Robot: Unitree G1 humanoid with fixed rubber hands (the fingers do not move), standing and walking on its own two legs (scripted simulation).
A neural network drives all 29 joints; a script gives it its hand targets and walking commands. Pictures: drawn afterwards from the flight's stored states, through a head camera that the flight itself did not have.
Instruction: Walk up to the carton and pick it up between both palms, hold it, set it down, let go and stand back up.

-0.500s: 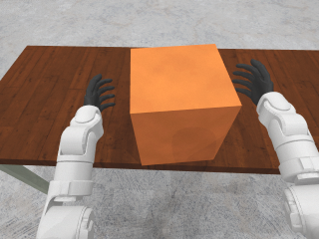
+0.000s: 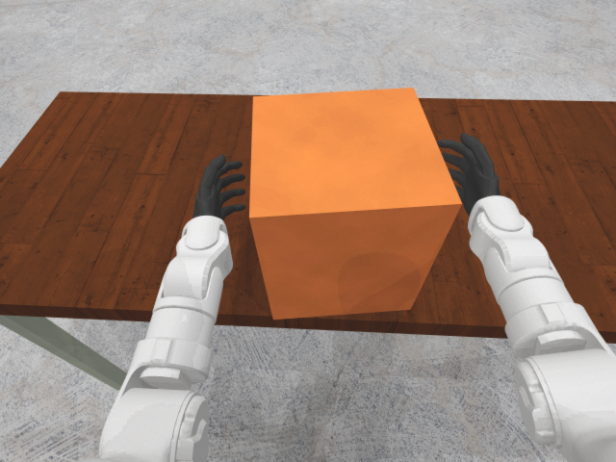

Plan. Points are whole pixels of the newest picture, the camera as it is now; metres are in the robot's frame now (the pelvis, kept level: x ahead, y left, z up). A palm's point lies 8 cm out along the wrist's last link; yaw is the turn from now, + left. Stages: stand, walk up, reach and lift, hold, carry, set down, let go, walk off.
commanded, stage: reach and lift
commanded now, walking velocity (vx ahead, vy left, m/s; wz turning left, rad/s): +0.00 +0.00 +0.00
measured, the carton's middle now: (338, 211) +0.42 +0.01 +0.06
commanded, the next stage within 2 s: none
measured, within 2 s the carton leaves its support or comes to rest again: leaves its support in 1.92 s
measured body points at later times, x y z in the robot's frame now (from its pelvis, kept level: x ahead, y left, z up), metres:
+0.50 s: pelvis +0.00 -0.01 +0.00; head +0.04 +0.00 +0.45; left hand +0.40 +0.17 +0.09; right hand +0.45 -0.14 +0.10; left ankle +0.02 +0.14 -0.74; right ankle +0.00 -0.08 -0.74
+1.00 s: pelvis +0.00 -0.01 +0.00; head +0.03 +0.00 +0.45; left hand +0.40 +0.17 +0.09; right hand +0.44 -0.14 +0.10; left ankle +0.02 +0.14 -0.74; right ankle +0.00 -0.08 -0.74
